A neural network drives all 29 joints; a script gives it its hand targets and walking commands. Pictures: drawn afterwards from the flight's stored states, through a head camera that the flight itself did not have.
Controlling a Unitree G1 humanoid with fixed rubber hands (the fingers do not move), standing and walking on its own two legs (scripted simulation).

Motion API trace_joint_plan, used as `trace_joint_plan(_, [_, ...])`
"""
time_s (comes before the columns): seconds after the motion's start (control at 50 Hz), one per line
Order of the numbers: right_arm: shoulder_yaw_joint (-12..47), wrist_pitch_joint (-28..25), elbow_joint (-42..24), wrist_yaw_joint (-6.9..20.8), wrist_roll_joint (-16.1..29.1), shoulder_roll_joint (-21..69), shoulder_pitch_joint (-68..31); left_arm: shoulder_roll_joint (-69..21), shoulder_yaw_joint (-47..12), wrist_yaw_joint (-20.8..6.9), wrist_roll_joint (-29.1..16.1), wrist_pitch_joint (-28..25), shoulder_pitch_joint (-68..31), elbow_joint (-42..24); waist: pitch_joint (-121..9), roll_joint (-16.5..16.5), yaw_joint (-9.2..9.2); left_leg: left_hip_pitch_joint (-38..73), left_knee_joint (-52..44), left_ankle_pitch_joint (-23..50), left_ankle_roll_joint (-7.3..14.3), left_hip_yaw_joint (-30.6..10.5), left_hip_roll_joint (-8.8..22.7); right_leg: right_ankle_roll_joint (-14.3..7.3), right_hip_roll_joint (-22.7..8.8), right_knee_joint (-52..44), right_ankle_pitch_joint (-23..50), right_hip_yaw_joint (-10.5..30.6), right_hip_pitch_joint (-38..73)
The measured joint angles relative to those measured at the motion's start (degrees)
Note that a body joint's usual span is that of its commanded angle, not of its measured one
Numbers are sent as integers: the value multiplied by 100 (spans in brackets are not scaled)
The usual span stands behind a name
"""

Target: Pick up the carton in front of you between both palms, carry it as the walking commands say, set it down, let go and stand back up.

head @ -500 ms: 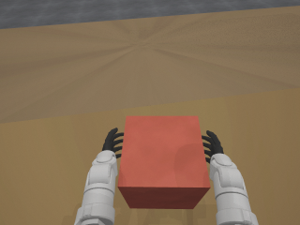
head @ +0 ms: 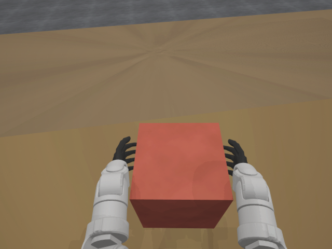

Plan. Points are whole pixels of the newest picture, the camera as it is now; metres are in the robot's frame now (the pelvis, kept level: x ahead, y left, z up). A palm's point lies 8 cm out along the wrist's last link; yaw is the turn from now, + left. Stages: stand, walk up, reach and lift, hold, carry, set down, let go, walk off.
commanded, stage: reach and lift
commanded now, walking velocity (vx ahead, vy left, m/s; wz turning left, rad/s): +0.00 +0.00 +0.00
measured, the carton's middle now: (178, 178) +0.31 +0.00 -0.04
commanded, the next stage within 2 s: hold in 0.56 s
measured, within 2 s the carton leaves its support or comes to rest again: neither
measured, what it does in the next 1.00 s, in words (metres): stands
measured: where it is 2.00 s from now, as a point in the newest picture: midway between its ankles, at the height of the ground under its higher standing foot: (168, 226)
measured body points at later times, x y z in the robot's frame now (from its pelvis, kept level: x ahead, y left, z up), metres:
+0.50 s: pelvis +0.02 +0.00 +0.01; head -0.01 +0.00 +0.45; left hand +0.32 +0.15 +0.03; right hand +0.32 -0.15 +0.03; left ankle +0.02 +0.13 -0.74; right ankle +0.03 -0.13 -0.74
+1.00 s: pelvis +0.00 +0.00 +0.00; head -0.04 +0.00 +0.45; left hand +0.31 +0.15 +0.05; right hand +0.30 -0.15 +0.05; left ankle +0.02 +0.13 -0.74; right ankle +0.03 -0.13 -0.74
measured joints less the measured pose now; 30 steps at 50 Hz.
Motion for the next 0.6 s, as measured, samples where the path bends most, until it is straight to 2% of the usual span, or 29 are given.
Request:
trace_joint_plan(0.34, [484,293,-427,-80,158,-114,424,120,-469,39,-142,306,414,-429,-80,-2,6,407,-431,71,4,-8,22,-5,-7,-437,72,0,411])
trace_joint_plan(0.6, [568,484,-630,-88,212,-131,497,135,-562,57,-203,508,474,-627,-77,-7,2,539,-491,91,19,14,9,9,-21,-489,93,26,534])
